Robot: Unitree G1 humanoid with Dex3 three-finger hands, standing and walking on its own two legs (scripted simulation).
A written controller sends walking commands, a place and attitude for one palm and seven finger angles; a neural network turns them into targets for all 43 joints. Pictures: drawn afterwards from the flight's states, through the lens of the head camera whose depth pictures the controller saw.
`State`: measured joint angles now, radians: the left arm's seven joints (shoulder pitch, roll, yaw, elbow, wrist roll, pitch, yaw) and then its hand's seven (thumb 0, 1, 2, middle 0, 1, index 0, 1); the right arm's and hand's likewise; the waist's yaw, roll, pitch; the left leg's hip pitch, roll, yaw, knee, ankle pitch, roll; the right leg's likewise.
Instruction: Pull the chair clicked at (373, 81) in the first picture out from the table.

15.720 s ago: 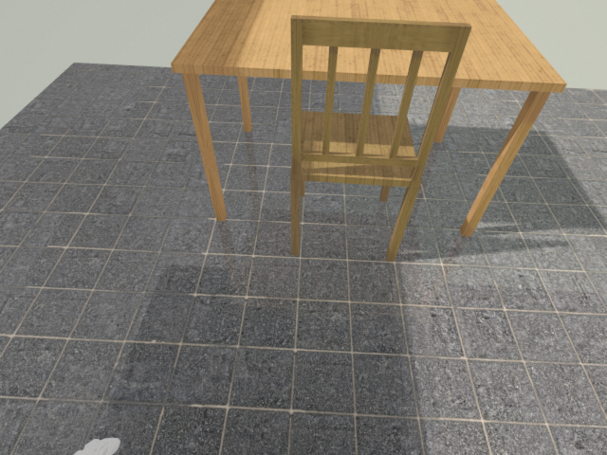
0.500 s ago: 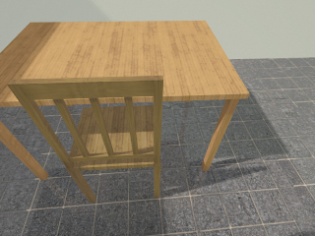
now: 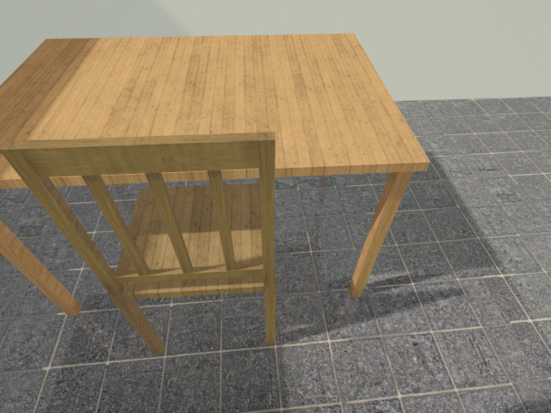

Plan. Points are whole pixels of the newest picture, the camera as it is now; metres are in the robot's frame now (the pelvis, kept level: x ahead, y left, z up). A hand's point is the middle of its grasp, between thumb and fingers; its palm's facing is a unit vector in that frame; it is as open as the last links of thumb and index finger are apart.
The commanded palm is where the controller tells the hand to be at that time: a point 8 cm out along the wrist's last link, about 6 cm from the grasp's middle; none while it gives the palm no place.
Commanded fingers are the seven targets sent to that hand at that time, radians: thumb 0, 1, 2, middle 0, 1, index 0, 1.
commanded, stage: look again from close up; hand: left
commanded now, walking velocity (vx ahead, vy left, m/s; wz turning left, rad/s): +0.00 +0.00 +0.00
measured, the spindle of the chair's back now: (173, 228) +0.47 +0.25 -0.08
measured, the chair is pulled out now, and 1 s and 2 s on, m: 0.00 0.00 0.00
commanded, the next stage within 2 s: none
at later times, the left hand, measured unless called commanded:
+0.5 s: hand out of the picture -0.02 +0.14 -0.17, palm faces +0.05 -0.98 -0.17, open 7.4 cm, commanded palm none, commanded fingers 0.00 0.90 0.90 -0.20 -0.30 -0.20 -0.30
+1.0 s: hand out of the picture -0.02 +0.13 -0.17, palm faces +0.05 -0.98 -0.18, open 7.4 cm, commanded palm none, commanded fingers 0.00 0.90 0.90 -0.20 -0.30 -0.20 -0.30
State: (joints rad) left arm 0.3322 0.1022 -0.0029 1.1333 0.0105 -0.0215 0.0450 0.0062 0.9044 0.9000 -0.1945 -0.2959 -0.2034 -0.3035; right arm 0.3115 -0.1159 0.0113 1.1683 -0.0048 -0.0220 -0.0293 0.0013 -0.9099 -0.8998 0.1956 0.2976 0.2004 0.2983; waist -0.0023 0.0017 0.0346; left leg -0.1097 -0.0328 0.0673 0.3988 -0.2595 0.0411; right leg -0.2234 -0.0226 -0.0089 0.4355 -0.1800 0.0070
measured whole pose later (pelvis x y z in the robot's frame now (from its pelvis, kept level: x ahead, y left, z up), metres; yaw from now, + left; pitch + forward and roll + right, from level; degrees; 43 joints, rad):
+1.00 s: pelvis +0.00 -0.02 +0.00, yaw +0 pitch -1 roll +1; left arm 0.33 0.11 0.01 1.13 0.01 -0.02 0.04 0.01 0.90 0.90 -0.19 -0.30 -0.20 -0.30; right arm 0.33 -0.12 0.01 1.16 -0.01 -0.02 -0.03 0.00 -0.91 -0.90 0.20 0.30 0.20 0.30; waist 0.00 0.00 0.03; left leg -0.12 0.00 0.05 0.39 -0.25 0.01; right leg -0.23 0.01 -0.03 0.43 -0.17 -0.03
